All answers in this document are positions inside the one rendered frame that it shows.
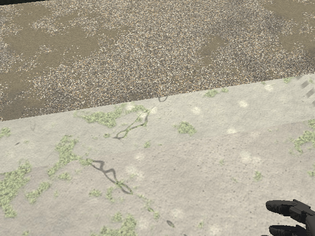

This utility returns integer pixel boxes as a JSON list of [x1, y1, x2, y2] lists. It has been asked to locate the robot right hand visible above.
[[261, 199, 315, 236]]

